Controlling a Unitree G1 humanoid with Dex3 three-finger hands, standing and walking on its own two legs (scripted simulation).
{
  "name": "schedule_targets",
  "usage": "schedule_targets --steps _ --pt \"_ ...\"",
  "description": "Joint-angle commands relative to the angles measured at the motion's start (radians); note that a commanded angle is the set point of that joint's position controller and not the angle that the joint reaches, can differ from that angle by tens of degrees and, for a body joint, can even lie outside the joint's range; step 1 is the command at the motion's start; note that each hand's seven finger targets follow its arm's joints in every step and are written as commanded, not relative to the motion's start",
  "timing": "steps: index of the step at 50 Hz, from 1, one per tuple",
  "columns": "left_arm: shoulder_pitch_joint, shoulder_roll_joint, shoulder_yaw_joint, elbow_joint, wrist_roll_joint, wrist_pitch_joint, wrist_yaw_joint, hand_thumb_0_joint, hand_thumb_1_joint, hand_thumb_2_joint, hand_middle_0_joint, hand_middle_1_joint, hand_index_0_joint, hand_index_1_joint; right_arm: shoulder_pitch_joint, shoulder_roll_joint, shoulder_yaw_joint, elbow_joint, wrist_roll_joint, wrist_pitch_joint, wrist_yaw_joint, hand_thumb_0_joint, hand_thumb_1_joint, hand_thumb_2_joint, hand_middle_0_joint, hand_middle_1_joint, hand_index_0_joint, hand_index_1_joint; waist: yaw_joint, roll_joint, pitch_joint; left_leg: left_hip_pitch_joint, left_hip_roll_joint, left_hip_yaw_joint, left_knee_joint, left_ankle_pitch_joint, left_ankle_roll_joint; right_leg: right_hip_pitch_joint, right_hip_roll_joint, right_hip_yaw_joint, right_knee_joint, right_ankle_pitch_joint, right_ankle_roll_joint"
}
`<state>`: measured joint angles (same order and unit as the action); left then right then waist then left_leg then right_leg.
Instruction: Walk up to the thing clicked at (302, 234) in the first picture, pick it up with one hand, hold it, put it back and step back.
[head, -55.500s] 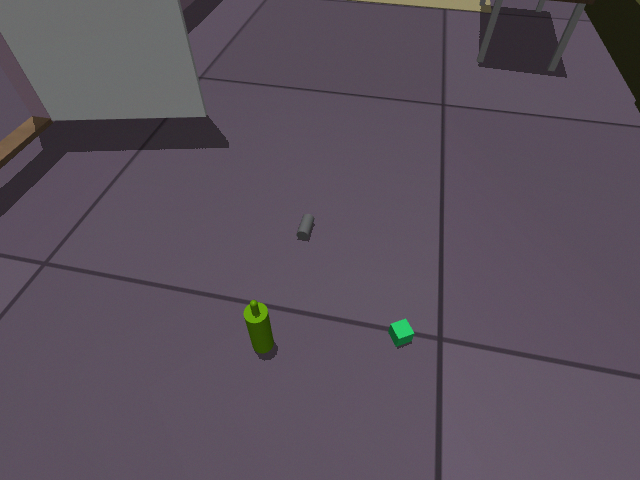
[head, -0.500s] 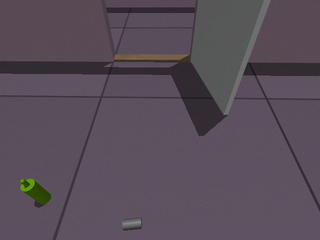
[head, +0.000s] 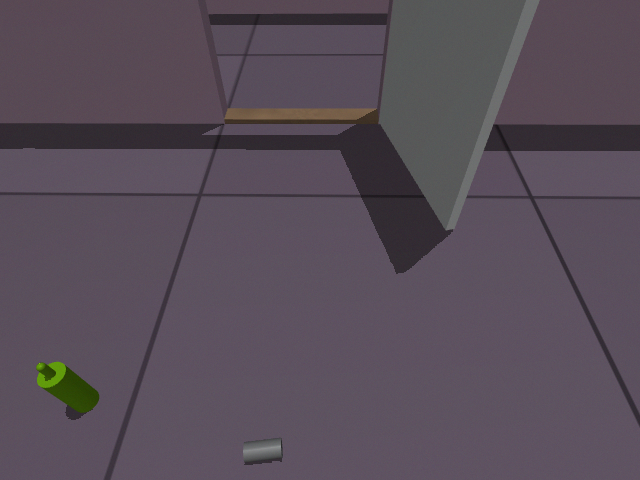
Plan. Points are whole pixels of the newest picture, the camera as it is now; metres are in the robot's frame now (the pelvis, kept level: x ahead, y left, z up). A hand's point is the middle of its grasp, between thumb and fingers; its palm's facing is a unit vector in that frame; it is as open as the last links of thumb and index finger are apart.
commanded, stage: stand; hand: left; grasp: from above
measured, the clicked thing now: (263, 450) +0.33 +0.19 -0.75
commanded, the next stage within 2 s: step back in 0.56 s
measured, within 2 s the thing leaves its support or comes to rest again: neither
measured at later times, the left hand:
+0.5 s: hand out of the picture +0.07 +0.25 -0.15, palm faces +0.00 -0.94 -0.34, open 7.4 cm
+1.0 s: hand out of the picture +0.08 +0.30 -0.18, palm faces -0.04 -0.93 -0.36, open 7.4 cm
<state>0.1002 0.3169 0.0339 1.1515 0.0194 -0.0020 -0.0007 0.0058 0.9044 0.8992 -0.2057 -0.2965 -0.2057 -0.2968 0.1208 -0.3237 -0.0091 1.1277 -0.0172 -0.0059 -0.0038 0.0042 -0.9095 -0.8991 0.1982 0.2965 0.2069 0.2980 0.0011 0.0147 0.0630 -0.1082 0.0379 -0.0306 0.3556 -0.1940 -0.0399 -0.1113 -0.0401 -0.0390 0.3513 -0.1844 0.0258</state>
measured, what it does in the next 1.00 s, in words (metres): lifts its right foot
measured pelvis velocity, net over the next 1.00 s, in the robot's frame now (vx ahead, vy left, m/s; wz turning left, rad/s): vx -0.07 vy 0.04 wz -0.01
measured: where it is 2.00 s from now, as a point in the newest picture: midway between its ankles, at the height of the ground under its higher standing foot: outside the picture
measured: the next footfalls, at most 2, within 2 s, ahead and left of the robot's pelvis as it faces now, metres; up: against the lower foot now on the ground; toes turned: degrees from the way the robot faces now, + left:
right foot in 1.24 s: -0.10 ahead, -0.09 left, +0.00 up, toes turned -2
left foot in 1.60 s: -0.18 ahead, +0.17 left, +0.00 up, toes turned -5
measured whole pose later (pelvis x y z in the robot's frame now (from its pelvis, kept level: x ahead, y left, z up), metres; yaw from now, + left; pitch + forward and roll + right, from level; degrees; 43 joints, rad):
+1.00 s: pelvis -0.07 +0.04 -0.02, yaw -1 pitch -1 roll -1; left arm 0.01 0.41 0.07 0.92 0.00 0.06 0.03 0.01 0.91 0.90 -0.20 -0.30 -0.20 -0.30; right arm 0.15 -0.35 -0.05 0.97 -0.03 0.04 0.00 0.00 -0.91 -0.90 0.20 0.30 0.21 0.30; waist -0.03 -0.05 0.20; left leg -0.30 -0.02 0.00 0.61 -0.29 0.05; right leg -0.49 0.11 0.15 1.07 -0.51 -0.03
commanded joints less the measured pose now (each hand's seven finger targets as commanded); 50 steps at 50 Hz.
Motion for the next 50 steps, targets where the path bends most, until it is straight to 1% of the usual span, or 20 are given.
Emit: schedule_targets --steps 1,9,27,28,32,33,35,36,37,38,39,40,41,42,43,44,45,46,48,50 --pt "-0.024 0.21 0.036 -0.055 -0.003 -0.02 0.015 0.0 0.899 0.9 -0.2 -0.3 -0.2 -0.3 -0.037 -0.207 -0.035 -0.052 -0.001 -0.019 -0.015 0.0 -0.9 -0.9 0.2 0.3 0.2 0.3 0.007 0.006 -0.069 -0.018 0.086 -0.058 -0.065 0.121 0.053 0.028 -0.092 0.079 -0.058 0.106 -0.035" --pt "-0.029 0.212 0.032 -0.062 -0.006 -0.022 0.013 0.0 0.9 0.9 -0.2 -0.3 -0.2 -0.3 -0.038 -0.211 -0.032 -0.05 0.001 -0.019 -0.014 0.0 -0.9 -0.9 0.2 0.3 0.2 0.3 0.002 0.01 -0.076 -0.015 0.088 -0.05 -0.065 0.143 0.05 0.038 -0.094 0.08 -0.054 0.141 -0.035" --pt "-0.028 0.222 0.027 -0.07 -0.005 -0.024 0.011 0.0 0.9 0.9 -0.2 -0.3 -0.2 -0.3 -0.046 -0.223 -0.035 -0.051 0.001 -0.017 -0.009 0.0 -0.9 -0.9 0.2 0.3 0.2 0.3 0.003 -0.01 -0.061 -0.012 0.088 -0.051 -0.074 0.087 0.051 0.005 -0.091 0.082 -0.068 0.074 -0.036" --pt "-0.035 0.302 0.07 -0.089 -0.025 -0.015 0.017 0.0 0.9 0.9 -0.2 -0.3 -0.2 -0.3 -0.078 -0.281 -0.053 -0.071 0.014 0.001 -0.001 0.0 -0.9 -0.9 0.2 0.3 0.2 0.3 0.0 -0.031 0.034 -0.097 0.069 -0.061 0.038 0.243 0.075 -0.068 -0.085 0.1 0.014 0.26 -0.045" --pt "-0.02 0.301 0.083 -0.142 -0.029 -0.008 0.024 0.0 0.9 0.9 -0.2 -0.3 -0.2 -0.3 -0.028 -0.239 -0.055 -0.106 0.029 0.017 0.002 0.0 -0.9 -0.9 0.2 0.3 0.2 0.3 -0.012 -0.073 -0.1 -0.074 0.025 -0.005 0.196 0.264 0.074 -0.039 -0.138 0.133 0.046 0.37 -0.12" --pt "-0.038 0.306 0.086 -0.158 -0.027 -0.003 0.023 0.0 0.9 0.9 -0.2 -0.3 -0.2 -0.3 -0.022 -0.239 -0.062 -0.113 0.028 0.024 0.003 0.0 -0.9 -0.9 0.2 0.3 0.2 0.3 -0.018 -0.089 -0.114 -0.086 -0.006 0.008 0.252 0.19 0.069 -0.052 -0.168 0.158 0.031 0.352 -0.149" --pt "-0.094 0.328 0.091 -0.204 -0.013 0.004 0.026 0.0 0.9 0.9 -0.2 -0.3 -0.2 -0.3 0.016 -0.229 -0.068 -0.123 0.025 0.04 0.007 0.0 -0.9 -0.9 0.2 0.3 0.2 0.3 -0.028 -0.173 -0.13 -0.097 -0.065 0.037 0.399 -0.115 0.063 -0.114 -0.268 0.236 0.009 0.32 -0.226" --pt "-0.112 0.331 0.094 -0.227 -0.003 0.007 0.026 0.0 0.9 0.9 -0.2 -0.3 -0.2 -0.3 0.034 -0.235 -0.072 -0.133 0.02 0.048 0.01 0.0 -0.9 -0.9 0.2 0.3 0.2 0.3 -0.031 -0.199 -0.141 -0.112 -0.078 0.022 0.466 -0.238 0.074 -0.134 -0.294 0.251 0.024 0.312 -0.251" --pt "-0.127 0.336 0.095 -0.244 0.003 0.011 0.026 0.0 0.9 0.9 -0.2 -0.3 -0.2 -0.3 0.063 -0.229 -0.075 -0.14 0.018 0.052 0.014 0.0 -0.9 -0.9 0.2 0.3 0.2 0.3 -0.038 -0.221 -0.134 -0.1 -0.067 0.01 0.483 -0.285 0.082 -0.19 -0.303 0.244 0.039 0.28 -0.258" --pt "-0.146 0.331 0.093 -0.259 0.006 0.014 0.026 0.0 0.9 0.9 -0.2 -0.3 -0.2 -0.3 0.076 -0.234 -0.081 -0.147 0.018 0.053 0.018 0.0 -0.9 -0.9 0.2 0.3 0.2 0.3 -0.049 -0.216 -0.132 -0.09 -0.055 -0.01 0.474 -0.276 0.088 -0.214 -0.289 0.22 0.067 0.257 -0.245" --pt "-0.18 0.327 0.088 -0.278 0.004 0.018 0.028 0.0 0.9 0.9 -0.2 -0.3 -0.2 -0.3 0.116 -0.24 -0.086 -0.147 0.02 0.05 0.018 0.0 -0.9 -0.9 0.2 0.3 0.2 0.3 -0.075 -0.228 -0.138 -0.072 -0.031 -0.023 0.404 -0.178 0.097 -0.225 -0.262 0.192 0.124 0.245 -0.206" --pt "-0.167 0.3 0.08 -0.281 0.0 0.025 0.028 0.0 0.9 0.9 -0.2 -0.3 -0.2 -0.3 0.106 -0.245 -0.086 -0.15 0.019 0.043 0.016 0.0 -0.9 -0.9 0.2 0.3 0.2 0.3 -0.062 -0.174 -0.12 -0.099 -0.011 -0.021 0.276 -0.004 0.097 -0.199 -0.195 0.143 0.205 0.204 -0.163" --pt "-0.146 0.255 0.069 -0.293 -0.011 0.034 0.029 0.0 0.9 0.9 -0.2 -0.3 -0.2 -0.3 0.079 -0.301 -0.098 -0.168 0.002 0.035 0.009 0.0 -0.9 -0.9 0.2 0.3 0.2 0.3 -0.057 0.031 -0.09 -0.144 0.118 -0.181 0.087 0.269 0.112 -0.226 -0.051 0.075 0.371 0.064 -0.092" --pt "-0.13 0.209 0.062 -0.3 -0.019 0.041 0.035 0.0 0.9 0.9 -0.2 -0.3 -0.2 -0.3 0.053 -0.369 -0.115 -0.179 -0.005 0.027 0.004 0.0 -0.9 -0.9 0.2 0.3 0.2 0.3 -0.047 0.198 -0.062 -0.059 0.231 -0.377 -0.009 0.469 0.153 -0.375 0.132 0.08 0.509 -0.287 -0.062" --pt "-0.097 0.224 0.07 -0.286 -0.013 0.053 0.043 0.0 0.9 0.9 -0.2 -0.3 -0.2 -0.3 0.063 -0.365 -0.115 -0.185 -0.019 0.02 -0.001 0.0 -0.9 -0.9 0.2 0.3 0.2 0.3 -0.031 0.116 -0.082 -0.053 0.259 -0.393 0.016 0.505 0.179 -0.376 0.13 0.193 0.631 -0.43 -0.064" --pt "-0.043 0.218 0.063 -0.286 -0.014 0.055 0.046 0.0 0.9 0.9 -0.2 -0.3 -0.2 -0.3 0.04 -0.356 -0.112 -0.196 -0.016 0.016 -0.008 0.0 -0.9 -0.9 0.2 0.3 0.2 0.3 -0.01 0.095 -0.085 -0.017 0.252 -0.318 0.061 0.65 0.183 -0.401 0.132 0.199 0.694 -0.436 -0.067" --pt "-0.041 0.208 0.063 -0.283 -0.015 0.055 0.049 0.0 0.9 0.9 -0.2 -0.3 -0.2 -0.3 0.025 -0.362 -0.113 -0.217 -0.019 0.016 -0.012 0.0 -0.9 -0.9 0.2 0.3 0.2 0.3 -0.023 0.161 -0.11 -0.003 0.26 -0.343 0.058 0.66 0.165 -0.417 0.148 0.231 0.73 -0.43 -0.068" --pt "-0.042 0.223 0.068 -0.276 -0.015 0.054 0.053 0.0 0.9 0.9 -0.2 -0.3 -0.2 -0.3 -0.014 -0.344 -0.113 -0.232 -0.017 0.016 -0.02 0.0 -0.9 -0.9 0.2 0.3 0.2 0.3 -0.012 0.181 -0.11 -0.035 0.253 -0.316 0.06 0.573 0.192 -0.397 0.137 0.256 0.764 -0.399 -0.072" --pt "0.009 0.248 0.071 -0.272 -0.022 0.055 0.05 0.0 0.9 0.9 -0.2 -0.3 -0.2 -0.3 -0.061 -0.308 -0.105 -0.262 -0.026 0.014 -0.028 0.0 -0.9 -0.9 0.2 0.3 0.2 0.3 0.025 0.174 -0.116 -0.002 0.199 -0.215 0.096 0.511 0.22 -0.408 0.127 0.246 0.812 -0.318 -0.057" --pt "0.021 0.253 0.078 -0.282 -0.011 0.051 0.044 0.0 0.9 0.9 -0.2 -0.3 -0.2 -0.3 -0.027 -0.276 -0.101 -0.28 -0.018 0.011 -0.034 0.0 -0.9 -0.9 0.2 0.3 0.2 0.3 0.007 0.124 -0.153 0.094 0.208 -0.21 0.142 0.555 0.264 -0.426 0.124 0.215 0.829 -0.316 -0.033"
